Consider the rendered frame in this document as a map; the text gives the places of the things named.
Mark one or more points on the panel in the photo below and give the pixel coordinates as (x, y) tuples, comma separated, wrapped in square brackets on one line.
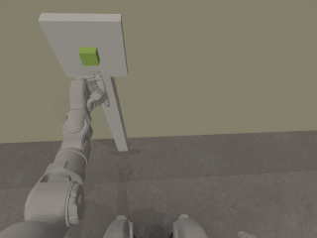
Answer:
[(68, 32)]

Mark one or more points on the left robot forearm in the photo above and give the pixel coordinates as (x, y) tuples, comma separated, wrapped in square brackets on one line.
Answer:
[(72, 157)]

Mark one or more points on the left robot upper arm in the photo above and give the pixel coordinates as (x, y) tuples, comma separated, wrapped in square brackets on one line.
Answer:
[(53, 207)]

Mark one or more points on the right robot shin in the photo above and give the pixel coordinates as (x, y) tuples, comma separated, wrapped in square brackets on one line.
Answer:
[(183, 216)]

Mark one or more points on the robot left hand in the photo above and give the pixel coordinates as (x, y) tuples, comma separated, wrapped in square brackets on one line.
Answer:
[(81, 97)]

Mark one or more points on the left robot thigh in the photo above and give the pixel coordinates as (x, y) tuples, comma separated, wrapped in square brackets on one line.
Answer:
[(121, 228)]

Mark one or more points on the button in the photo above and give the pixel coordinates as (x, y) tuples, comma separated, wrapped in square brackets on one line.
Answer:
[(89, 56)]

